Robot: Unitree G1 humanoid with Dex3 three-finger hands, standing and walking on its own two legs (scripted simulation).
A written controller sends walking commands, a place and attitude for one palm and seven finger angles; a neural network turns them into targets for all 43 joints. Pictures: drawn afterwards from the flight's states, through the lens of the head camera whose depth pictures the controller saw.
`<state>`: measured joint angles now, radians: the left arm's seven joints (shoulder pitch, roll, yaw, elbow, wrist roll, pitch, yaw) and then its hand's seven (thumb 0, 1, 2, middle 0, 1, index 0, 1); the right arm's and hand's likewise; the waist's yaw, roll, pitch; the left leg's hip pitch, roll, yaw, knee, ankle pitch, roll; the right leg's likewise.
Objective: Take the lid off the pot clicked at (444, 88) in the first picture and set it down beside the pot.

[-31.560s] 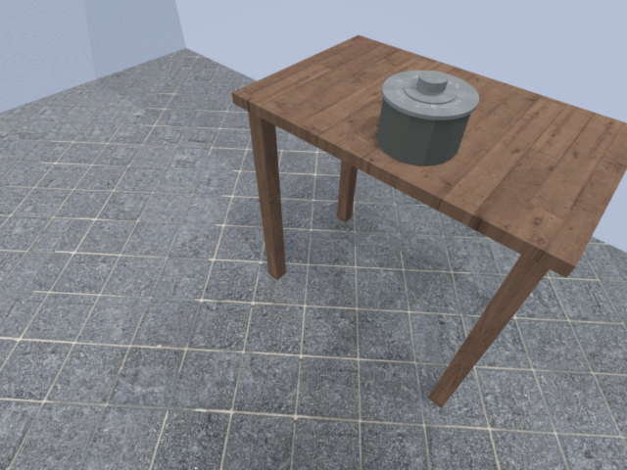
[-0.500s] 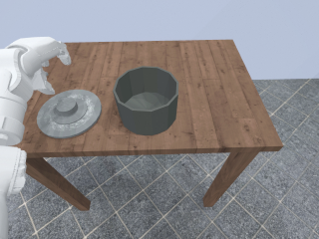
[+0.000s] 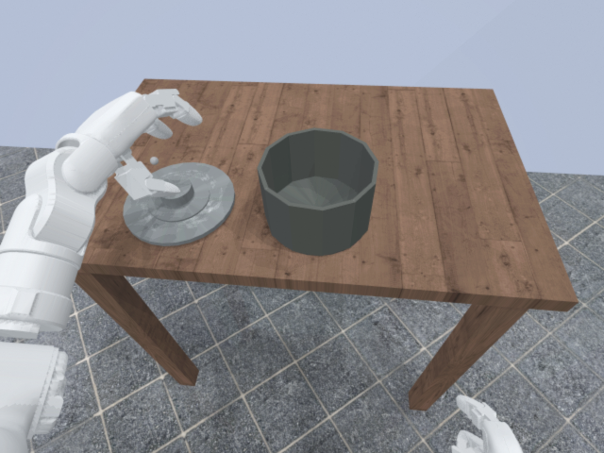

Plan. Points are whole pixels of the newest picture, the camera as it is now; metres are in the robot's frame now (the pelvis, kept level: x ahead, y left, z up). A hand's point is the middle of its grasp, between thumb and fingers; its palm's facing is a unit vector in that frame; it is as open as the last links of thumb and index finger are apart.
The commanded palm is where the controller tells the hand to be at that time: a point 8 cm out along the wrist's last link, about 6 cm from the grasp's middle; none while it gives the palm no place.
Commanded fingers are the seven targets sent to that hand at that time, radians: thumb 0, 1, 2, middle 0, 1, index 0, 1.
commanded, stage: draw the hand back to the body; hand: left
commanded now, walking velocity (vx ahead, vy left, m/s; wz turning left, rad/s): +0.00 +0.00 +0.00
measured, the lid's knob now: (176, 190) +0.49 +0.25 +0.04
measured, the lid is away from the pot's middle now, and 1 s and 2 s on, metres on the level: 0.24 0.24 0.24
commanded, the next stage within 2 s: step back with the hand held close in 1.70 s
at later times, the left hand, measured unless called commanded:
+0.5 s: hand (142, 151) +0.36 +0.19 +0.24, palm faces +0.37 -0.90 -0.24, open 9.7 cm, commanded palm +0.31 +0.23 +0.23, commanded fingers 0.00 0.50 0.88 -0.30 -0.45 -0.30 -0.45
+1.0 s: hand (96, 226) +0.26 +0.20 +0.23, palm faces +0.41 -0.88 -0.23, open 7.6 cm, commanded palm +0.21 +0.24 +0.23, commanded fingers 0.00 0.90 0.90 -0.20 -0.30 -0.20 -0.30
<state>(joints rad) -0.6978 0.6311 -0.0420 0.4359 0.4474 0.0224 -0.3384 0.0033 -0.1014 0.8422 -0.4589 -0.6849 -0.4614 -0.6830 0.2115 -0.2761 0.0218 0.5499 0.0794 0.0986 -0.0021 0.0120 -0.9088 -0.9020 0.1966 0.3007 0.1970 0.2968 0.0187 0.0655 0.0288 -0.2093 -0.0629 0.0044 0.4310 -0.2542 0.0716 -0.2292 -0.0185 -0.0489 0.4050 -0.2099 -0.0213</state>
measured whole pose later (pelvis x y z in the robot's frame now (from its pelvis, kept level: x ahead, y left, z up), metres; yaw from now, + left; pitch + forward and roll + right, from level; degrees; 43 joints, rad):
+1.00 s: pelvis -0.01 -0.04 +0.00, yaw -2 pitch -5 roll -1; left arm 0.02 0.38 0.35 -0.23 -0.12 -0.12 0.08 0.01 0.83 0.90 -0.22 -0.33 -0.22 -0.33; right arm 0.15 -0.22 0.04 0.67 0.03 -0.08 -0.05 0.02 -0.91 -0.90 0.20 0.30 0.20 0.30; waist 0.04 0.06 0.05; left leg -0.07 0.01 0.02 0.42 -0.26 0.01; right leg -0.10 0.05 -0.04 0.38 -0.19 -0.05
